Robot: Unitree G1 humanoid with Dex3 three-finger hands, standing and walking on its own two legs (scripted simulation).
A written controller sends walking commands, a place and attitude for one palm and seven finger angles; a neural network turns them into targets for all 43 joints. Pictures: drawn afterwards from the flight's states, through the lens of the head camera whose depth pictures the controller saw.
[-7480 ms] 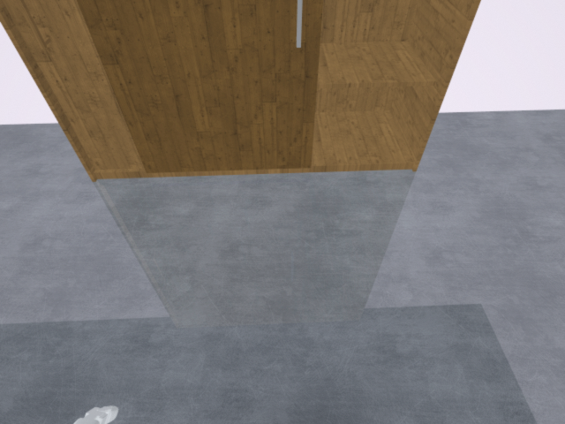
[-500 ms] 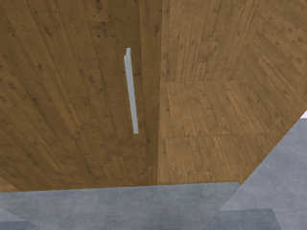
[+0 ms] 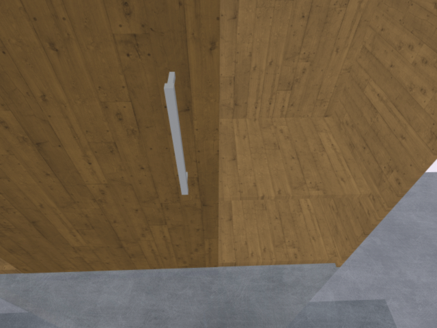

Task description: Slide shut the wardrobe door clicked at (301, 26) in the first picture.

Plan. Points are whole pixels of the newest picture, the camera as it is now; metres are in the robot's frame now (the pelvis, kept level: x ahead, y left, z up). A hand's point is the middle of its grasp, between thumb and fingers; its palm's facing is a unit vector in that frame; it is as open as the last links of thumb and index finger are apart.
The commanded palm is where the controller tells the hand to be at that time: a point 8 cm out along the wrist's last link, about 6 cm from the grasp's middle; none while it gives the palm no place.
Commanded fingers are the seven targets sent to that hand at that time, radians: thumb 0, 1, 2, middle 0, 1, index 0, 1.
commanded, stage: come to a stop and stand still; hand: left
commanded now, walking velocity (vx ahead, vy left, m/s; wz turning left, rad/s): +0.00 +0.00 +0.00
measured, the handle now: (179, 142) +0.47 +0.12 +0.08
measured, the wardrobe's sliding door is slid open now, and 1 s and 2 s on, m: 0.56 0.56 0.56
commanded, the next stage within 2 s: look again from close up in 0.16 s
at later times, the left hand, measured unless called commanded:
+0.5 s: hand out of the picture -0.01 +0.14 -0.17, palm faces +0.04 -0.98 -0.17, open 7.3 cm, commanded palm none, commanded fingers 0.00 0.90 0.90 -0.20 -0.30 -0.20 -0.30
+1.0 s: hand out of the picture -0.02 +0.13 -0.17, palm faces +0.05 -0.99 -0.16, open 7.4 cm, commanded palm none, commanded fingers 0.00 0.90 0.90 -0.20 -0.30 -0.20 -0.30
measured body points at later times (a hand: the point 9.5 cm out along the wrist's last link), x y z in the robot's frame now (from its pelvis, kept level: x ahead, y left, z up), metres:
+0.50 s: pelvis +0.01 -0.01 +0.00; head +0.01 -0.02 +0.45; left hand -0.01 +0.19 -0.16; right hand -0.01 -0.22 -0.17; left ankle -0.02 +0.10 -0.74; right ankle +0.01 -0.10 -0.74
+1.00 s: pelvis +0.01 -0.02 +0.00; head +0.01 -0.03 +0.45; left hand -0.02 +0.18 -0.16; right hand -0.01 -0.23 -0.17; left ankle -0.02 +0.10 -0.74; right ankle +0.01 -0.10 -0.74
